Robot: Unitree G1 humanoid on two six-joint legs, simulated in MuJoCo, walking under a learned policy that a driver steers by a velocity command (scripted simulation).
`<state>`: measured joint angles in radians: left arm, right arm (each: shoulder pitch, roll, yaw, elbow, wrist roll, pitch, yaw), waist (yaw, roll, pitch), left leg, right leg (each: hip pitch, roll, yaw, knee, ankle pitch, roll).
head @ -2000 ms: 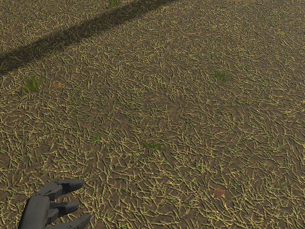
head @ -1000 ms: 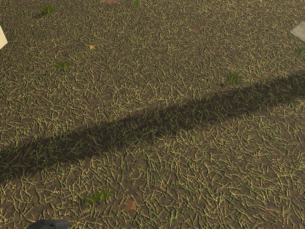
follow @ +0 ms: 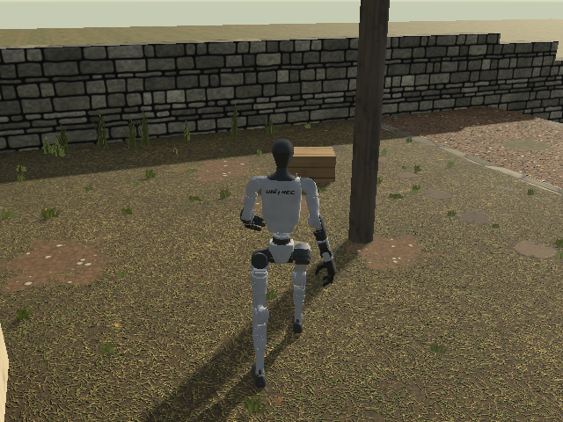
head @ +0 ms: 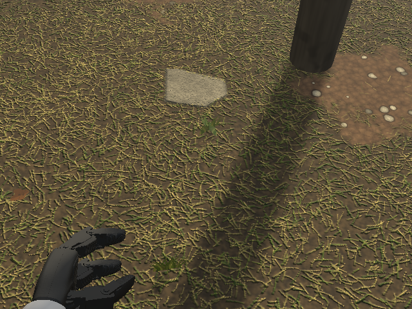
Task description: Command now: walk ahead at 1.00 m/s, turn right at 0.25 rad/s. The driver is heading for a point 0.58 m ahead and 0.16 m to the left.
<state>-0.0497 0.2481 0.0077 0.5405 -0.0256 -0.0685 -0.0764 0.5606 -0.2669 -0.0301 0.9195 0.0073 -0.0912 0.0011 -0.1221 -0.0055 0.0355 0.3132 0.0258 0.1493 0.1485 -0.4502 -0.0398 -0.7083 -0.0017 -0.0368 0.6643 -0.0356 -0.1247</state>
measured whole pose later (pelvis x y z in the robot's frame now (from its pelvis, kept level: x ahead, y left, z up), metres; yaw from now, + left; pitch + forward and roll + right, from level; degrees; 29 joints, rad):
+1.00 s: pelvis +0.76 +0.03 +0.02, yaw +15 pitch +1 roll +1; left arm 0.19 0.25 0.02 0.77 0.03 -0.05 0.02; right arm 0.17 -0.27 -0.02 0.83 -0.02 -0.04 0.01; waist -0.02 0.00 0.00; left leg -0.23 -0.08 -0.03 0.55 -0.34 0.04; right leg -0.42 -0.03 0.03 0.52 -0.11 0.01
